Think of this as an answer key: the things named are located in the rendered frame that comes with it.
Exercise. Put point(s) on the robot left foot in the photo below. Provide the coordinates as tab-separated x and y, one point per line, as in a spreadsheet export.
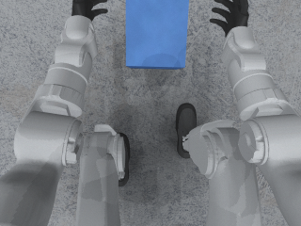
123	181

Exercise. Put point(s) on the right robot forearm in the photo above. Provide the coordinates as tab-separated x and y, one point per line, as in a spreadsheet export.
251	82

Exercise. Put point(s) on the robot left upper arm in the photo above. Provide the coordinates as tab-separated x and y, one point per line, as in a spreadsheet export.
45	145

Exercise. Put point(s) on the robot left shin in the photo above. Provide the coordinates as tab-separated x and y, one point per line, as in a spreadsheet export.
99	128

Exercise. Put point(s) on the left robot hand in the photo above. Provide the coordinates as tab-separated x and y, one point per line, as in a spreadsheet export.
84	8

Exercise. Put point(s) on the carton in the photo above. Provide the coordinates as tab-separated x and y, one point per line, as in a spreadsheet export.
156	34

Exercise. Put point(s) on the robot right upper arm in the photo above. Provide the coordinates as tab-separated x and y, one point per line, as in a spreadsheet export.
273	144

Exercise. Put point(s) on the left robot forearm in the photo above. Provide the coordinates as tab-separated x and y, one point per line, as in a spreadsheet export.
65	85

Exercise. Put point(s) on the right robot hand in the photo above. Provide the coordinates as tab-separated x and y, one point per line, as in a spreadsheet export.
236	16

